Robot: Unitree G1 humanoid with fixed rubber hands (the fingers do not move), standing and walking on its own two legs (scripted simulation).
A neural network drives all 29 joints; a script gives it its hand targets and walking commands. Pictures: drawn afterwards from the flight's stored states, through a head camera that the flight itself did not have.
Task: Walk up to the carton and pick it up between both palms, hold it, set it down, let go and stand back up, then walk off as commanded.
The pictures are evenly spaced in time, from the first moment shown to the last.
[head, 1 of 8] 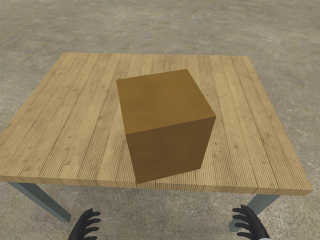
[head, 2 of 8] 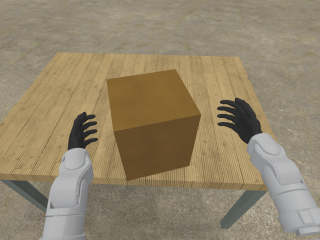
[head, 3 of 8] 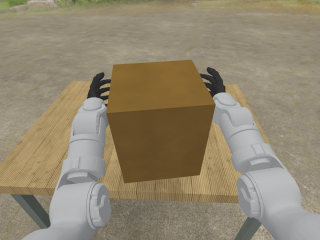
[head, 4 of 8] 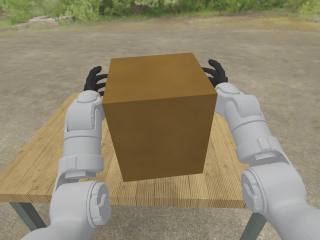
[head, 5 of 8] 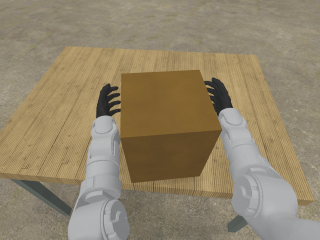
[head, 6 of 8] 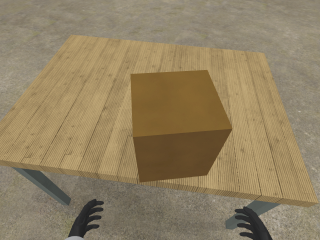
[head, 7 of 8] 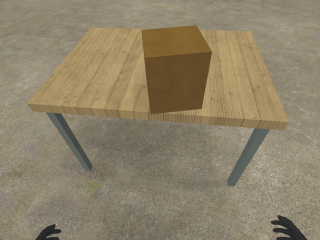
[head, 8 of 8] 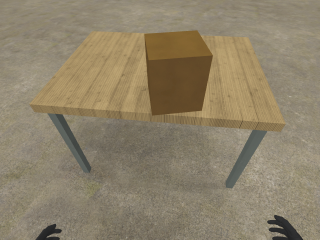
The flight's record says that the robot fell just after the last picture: no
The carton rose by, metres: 0.21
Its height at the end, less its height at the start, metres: +0.00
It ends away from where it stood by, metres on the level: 0.02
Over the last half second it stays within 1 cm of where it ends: yes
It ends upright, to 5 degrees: yes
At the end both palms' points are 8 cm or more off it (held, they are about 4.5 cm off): yes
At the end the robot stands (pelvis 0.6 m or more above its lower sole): yes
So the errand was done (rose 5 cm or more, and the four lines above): yes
